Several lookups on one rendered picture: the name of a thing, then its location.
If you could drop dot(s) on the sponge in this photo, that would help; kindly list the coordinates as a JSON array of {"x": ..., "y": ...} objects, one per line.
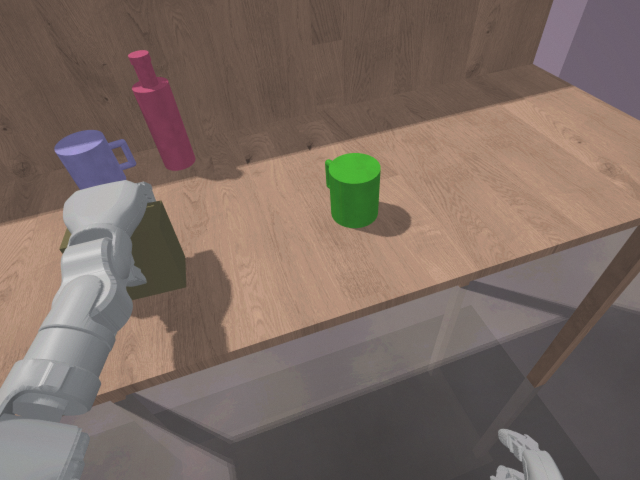
[{"x": 156, "y": 251}]

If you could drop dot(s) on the robot left forearm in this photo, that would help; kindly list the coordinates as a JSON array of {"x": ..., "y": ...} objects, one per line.
[{"x": 59, "y": 374}]

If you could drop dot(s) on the table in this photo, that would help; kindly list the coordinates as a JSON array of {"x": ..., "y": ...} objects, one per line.
[{"x": 487, "y": 162}]

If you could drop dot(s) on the robot left hand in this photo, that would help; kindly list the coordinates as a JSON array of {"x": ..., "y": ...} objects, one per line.
[{"x": 121, "y": 204}]

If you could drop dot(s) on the robot right hand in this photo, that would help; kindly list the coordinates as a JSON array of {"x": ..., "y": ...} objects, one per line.
[{"x": 537, "y": 465}]

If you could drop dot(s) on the left robot upper arm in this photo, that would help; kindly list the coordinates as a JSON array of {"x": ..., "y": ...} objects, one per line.
[{"x": 34, "y": 449}]

